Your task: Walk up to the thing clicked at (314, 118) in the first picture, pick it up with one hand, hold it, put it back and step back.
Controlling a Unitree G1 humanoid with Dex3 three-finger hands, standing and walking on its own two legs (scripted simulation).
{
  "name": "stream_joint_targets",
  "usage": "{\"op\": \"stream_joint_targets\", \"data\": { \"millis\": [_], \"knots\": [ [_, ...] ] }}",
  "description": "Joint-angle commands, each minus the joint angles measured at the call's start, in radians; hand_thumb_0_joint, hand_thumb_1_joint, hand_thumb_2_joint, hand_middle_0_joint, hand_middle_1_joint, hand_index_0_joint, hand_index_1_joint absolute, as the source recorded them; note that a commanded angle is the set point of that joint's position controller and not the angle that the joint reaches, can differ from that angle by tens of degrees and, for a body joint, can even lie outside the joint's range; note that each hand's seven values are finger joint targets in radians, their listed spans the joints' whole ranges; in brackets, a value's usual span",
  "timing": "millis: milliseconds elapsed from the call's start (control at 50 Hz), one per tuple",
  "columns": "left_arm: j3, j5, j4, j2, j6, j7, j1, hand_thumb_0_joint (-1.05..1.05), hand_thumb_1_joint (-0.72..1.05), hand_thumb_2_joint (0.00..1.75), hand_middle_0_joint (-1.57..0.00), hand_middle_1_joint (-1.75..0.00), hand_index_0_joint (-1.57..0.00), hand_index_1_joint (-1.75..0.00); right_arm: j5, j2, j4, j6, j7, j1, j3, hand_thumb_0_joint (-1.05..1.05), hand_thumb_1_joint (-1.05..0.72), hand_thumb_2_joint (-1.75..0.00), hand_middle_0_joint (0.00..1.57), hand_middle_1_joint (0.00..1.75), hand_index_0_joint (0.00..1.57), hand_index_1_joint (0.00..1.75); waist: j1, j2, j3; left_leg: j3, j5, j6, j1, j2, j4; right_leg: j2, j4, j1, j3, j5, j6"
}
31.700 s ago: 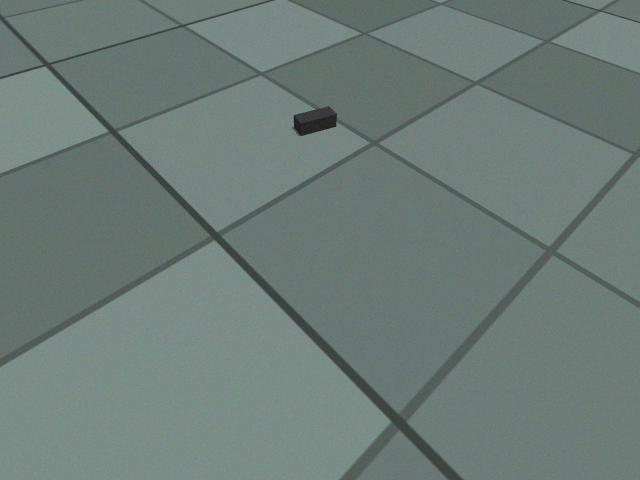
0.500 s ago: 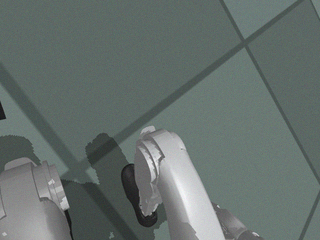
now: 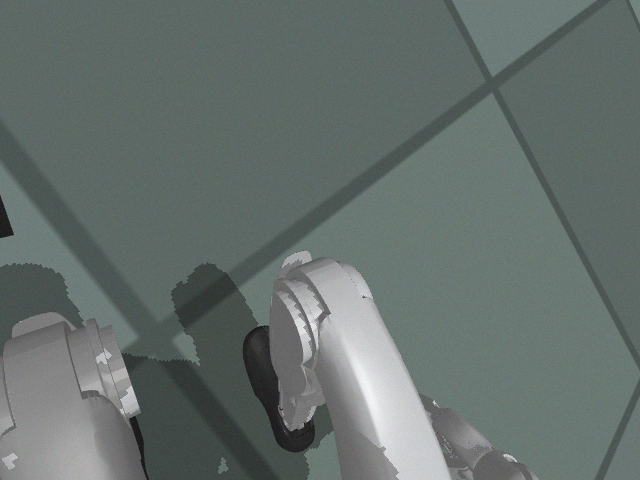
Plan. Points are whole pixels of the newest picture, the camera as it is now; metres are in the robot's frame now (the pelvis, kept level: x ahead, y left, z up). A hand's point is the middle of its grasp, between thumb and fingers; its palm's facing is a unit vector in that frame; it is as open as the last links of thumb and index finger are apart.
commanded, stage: open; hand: left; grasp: from above
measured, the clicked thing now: out of the picture +0.43 +0.35 -0.27
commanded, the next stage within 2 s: withdraw in 0.16 s
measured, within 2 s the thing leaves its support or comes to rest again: rests again in 0.62 s
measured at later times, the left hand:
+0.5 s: hand out of the picture +0.44 +0.36 -0.22, palm faces -0.37 -0.14 -0.92, open 14.1 cm
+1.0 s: hand out of the picture +0.41 +0.36 -0.08, palm faces -0.52 -0.17 -0.84, open 14.0 cm
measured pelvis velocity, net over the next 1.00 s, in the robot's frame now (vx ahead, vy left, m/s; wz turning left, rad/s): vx -0.01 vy -0.01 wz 0.11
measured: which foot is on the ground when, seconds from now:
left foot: down 0.00-1.00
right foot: down 0.00-1.00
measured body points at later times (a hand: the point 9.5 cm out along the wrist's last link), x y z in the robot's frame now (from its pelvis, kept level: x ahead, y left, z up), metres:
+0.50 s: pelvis +0.00 +0.00 +0.00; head +0.26 +0.13 +0.35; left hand +0.45 +0.36 -0.16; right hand +0.08 -0.25 -0.07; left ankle +0.06 +0.13 -0.27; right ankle +0.11 -0.11 -0.27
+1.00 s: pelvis -0.01 -0.01 +0.07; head +0.22 +0.09 +0.44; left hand +0.43 +0.36 -0.03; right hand +0.11 -0.27 -0.03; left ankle +0.06 +0.13 -0.27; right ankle +0.11 -0.11 -0.27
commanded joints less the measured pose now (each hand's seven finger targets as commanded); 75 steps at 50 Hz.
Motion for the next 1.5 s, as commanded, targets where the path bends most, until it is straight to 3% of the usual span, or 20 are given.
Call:
{"op": "stream_joint_targets", "data": {
  "millis": [0,320,360,460,540,580,640,740,780,840,920,1000,1060,1160,1180,1260,1300,1340,1380,1480],
  "knots": [
    [0.006,-0.015,-0.135,0.240,0.002,0.032,-0.252,0.00,-0.49,1.00,-0.07,-1.07,-0.08,-1.06,0.012,-0.307,0.004,-0.001,-0.011,0.194,-0.090,0.00,-0.89,-0.90,0.20,0.30,0.20,0.30,-0.025,0.508,-0.676,0.081,0.220,0.013,0.507,0.027,-0.248,0.038,-0.209,0.360,-0.066,0.269,-0.060],
    [0.005,-0.012,-0.136,0.238,-0.006,0.036,-0.266,0.00,-0.51,0.97,-0.06,-1.04,-0.08,-1.02,0.016,-0.305,0.003,0.003,-0.016,0.196,-0.087,0.00,-0.90,-0.90,0.20,0.30,0.20,0.30,-0.026,0.527,-0.658,0.075,0.215,0.007,0.517,0.026,-0.261,0.034,-0.197,0.326,-0.073,0.263,-0.063],
    [0.052,-0.010,-0.205,0.288,0.000,0.052,-0.284,0.00,-0.50,0.97,-0.06,-1.03,-0.08,-1.01,0.014,-0.305,-0.002,0.001,-0.015,0.199,-0.092,0.00,-0.90,-0.90,0.20,0.30,0.20,0.30,-0.002,0.565,-0.722,0.085,0.245,0.005,0.546,0.027,-0.257,0.034,-0.200,0.351,-0.069,0.287,-0.062],
    [0.103,-0.020,-0.381,0.286,0.038,0.052,-0.245,0.00,-0.52,0.98,-0.07,-1.01,-0.08,-1.00,0.028,-0.299,-0.009,0.001,-0.003,0.203,-0.140,0.00,-0.90,-0.90,0.20,0.30,0.20,0.30,0.053,0.684,-0.834,0.095,0.285,-0.010,0.622,0.023,-0.293,0.020,-0.179,0.320,-0.061,0.309,-0.074],
    [0.122,-0.058,-0.593,0.264,0.093,-0.007,-0.198,0.00,-0.53,0.99,-0.07,-1.00,-0.07,-1.00,0.061,-0.272,-0.023,0.023,0.005,0.202,-0.205,0.00,-0.90,-0.90,0.20,0.30,0.20,0.30,0.119,0.754,-0.979,0.121,0.282,-0.009,0.685,0.017,-0.343,0.013,-0.209,0.335,-0.023,0.297,-0.080],
    [0.075,-0.086,-0.604,0.165,0.134,-0.054,-0.154,0.00,-0.53,0.99,-0.07,-1.00,-0.07,-1.00,0.083,-0.253,-0.012,0.041,0.005,0.219,-0.231,0.00,-0.90,-0.90,0.20,0.30,0.20,0.30,0.126,0.690,-0.979,0.135,0.267,0.003,0.667,0.011,-0.370,0.013,-0.255,0.340,-0.006,0.284,-0.078],
    [-0.013,-0.138,-0.519,0.026,0.191,-0.154,-0.126,0.00,-0.52,1.00,-0.07,-1.00,-0.06,-1.00,0.107,-0.233,0.013,0.075,0.000,0.266,-0.260,0.00,-0.90,-0.90,0.20,0.30,0.20,0.30,0.083,0.500,-0.837,0.140,0.194,0.022,0.573,0.003,-0.422,0.017,-0.340,0.353,0.012,0.232,-0.071],
    [-0.128,-0.208,-0.510,-0.105,0.207,-0.346,-0.130,0.00,-0.51,1.00,-0.07,-1.01,-0.07,-1.00,0.142,-0.229,0.002,0.125,-0.027,0.291,-0.280,0.00,-0.89,-0.90,0.20,0.30,0.20,0.30,0.065,0.344,-0.740,0.117,0.137,0.033,0.542,-0.003,-0.481,0.008,-0.388,0.366,0.028,0.170,-0.079],
    [-0.150,-0.221,-0.513,-0.113,0.188,-0.402,-0.155,0.00,-0.51,1.00,-0.07,-1.01,-0.07,-1.01,0.151,-0.214,-0.003,0.140,-0.051,0.294,-0.268,0.00,-0.89,-0.90,0.20,0.30,0.20,0.30,0.052,0.269,-0.712,0.134,0.152,0.043,0.501,-0.009,-0.470,0.008,-0.418,0.424,0.042,0.188,-0.072],
    [-0.122,-0.218,-0.508,-0.057,0.139,-0.440,-0.177,0.00,-0.51,1.01,-0.07,-1.01,-0.07,-1.01,0.151,-0.211,-0.021,0.153,-0.086,0.295,-0.254,0.00,-0.89,-0.90,0.20,0.30,0.20,0.30,0.058,0.189,-0.664,0.157,0.147,0.049,0.439,-0.019,-0.450,-0.002,-0.452,0.459,0.062,0.167,-0.070],
    [-0.054,-0.155,-0.479,0.053,0.040,-0.414,-0.192,0.00,-0.51,1.01,-0.07,-1.01,-0.07,-1.01,0.137,-0.203,-0.031,0.166,-0.109,0.268,-0.221,0.00,-0.89,-0.90,0.20,0.30,0.20,0.30,0.096,0.257,-0.700,0.171,0.178,0.038,0.470,-0.025,-0.426,-0.008,-0.422,0.445,0.069,0.173,-0.076],
    [-0.005,-0.084,-0.471,0.102,-0.031,-0.310,-0.250,0.00,-0.52,1.01,-0.07,-1.01,-0.07,-1.01,0.116,-0.195,-0.027,0.177,-0.108,0.237,-0.196,0.00,-0.89,-0.90,0.20,0.30,0.20,0.30,0.112,0.414,-0.792,0.172,0.197,0.027,0.555,-0.024,-0.425,-0.006,-0.357,0.392,0.058,0.194,-0.076],
    [0.008,-0.027,-0.430,0.113,-0.039,-0.231,-0.293,0.00,-0.52,1.00,-0.07,-1.00,-0.07,-1.00,0.101,-0.209,-0.016,0.184,-0.105,0.247,-0.200,0.00,-0.89,-0.90,0.20,0.30,0.20,0.30,0.095,0.476,-0.825,0.167,0.206,0.021,0.603,-0.020,-0.415,-0.003,-0.337,0.349,0.043,0.194,-0.081],
    [0.070,-0.002,-0.449,0.195,-0.005,-0.141,-0.361,0.00,-0.52,0.99,-0.07,-0.99,-0.07,-0.99,0.089,-0.230,-0.011,0.172,-0.108,0.259,-0.215,0.00,-0.89,-0.90,0.20,0.30,0.20,0.30,0.096,0.544,-0.907,0.156,0.183,0.015,0.658,-0.017,-0.421,-0.011,-0.303,0.310,0.021,0.176,-0.082],
    [0.060,0.001,-0.429,0.180,0.009,-0.135,-0.377,0.00,-0.51,0.99,-0.07,-0.99,-0.08,-0.98,0.088,-0.231,-0.003,0.167,-0.111,0.263,-0.219,0.00,-0.89,-0.90,0.20,0.30,0.20,0.30,0.081,0.551,-0.890,0.152,0.154,0.014,0.660,-0.018,-0.432,-0.016,-0.296,0.282,0.013,0.160,-0.080],
    [0.000,-0.025,-0.382,0.104,0.053,-0.142,-0.401,0.00,-0.51,0.98,-0.07,-1.00,-0.08,-0.99,0.086,-0.218,0.016,0.149,-0.114,0.276,-0.227,0.00,-0.89,-0.89,0.20,0.30,0.20,0.30,0.046,0.519,-0.828,0.146,0.060,0.018,0.597,-0.016,-0.441,-0.013,-0.320,0.246,0.017,0.088,-0.082],
    [-0.024,-0.043,-0.371,0.076,0.074,-0.162,-0.387,0.00,-0.50,0.97,-0.07,-1.00,-0.08,-0.99,0.089,-0.215,0.028,0.141,-0.113,0.296,-0.227,0.00,-0.89,-0.89,0.20,0.30,0.20,0.30,0.045,0.488,-0.838,0.156,0.079,0.022,0.578,-0.017,-0.430,-0.012,-0.336,0.267,0.022,0.107,-0.079],
    [-0.023,-0.060,-0.385,0.085,0.092,-0.183,-0.356,0.00,-0.42,0.89,-0.15,-0.92,-0.16,-0.91,0.096,-0.216,0.026,0.135,-0.111,0.317,-0.229,0.00,-0.88,-0.89,0.20,0.30,0.20,0.30,0.058,0.487,-0.855,0.163,0.117,0.024,0.584,-0.020,-0.427,-0.016,-0.337,0.298,0.021,0.144,-0.076],
    [-0.013,-0.078,-0.408,0.100,0.106,-0.208,-0.311,0.00,-0.26,0.96,-0.26,-0.76,-0.23,-0.75,0.106,-0.214,0.022,0.139,-0.111,0.327,-0.235,0.00,-0.88,-0.89,0.20,0.30,0.20,0.30,0.083,0.468,-0.922,0.165,0.168,0.025,0.611,-0.021,-0.430,-0.015,-0.340,0.355,0.024,0.188,-0.075],
    [0.044,-0.187,-0.564,0.089,0.140,-0.282,-0.172,0.00,0.07,0.82,-0.21,-0.48,-0.20,-0.50,0.140,-0.195,-0.016,0.159,-0.102,0.346,-0.267,0.00,-0.89,-0.90,0.20,0.30,0.20,0.30,0.159,0.477,-1.051,0.176,0.286,0.024,0.703,-0.027,-0.489,-0.019,-0.367,0.471,0.042,0.272,-0.073]
  ]
}}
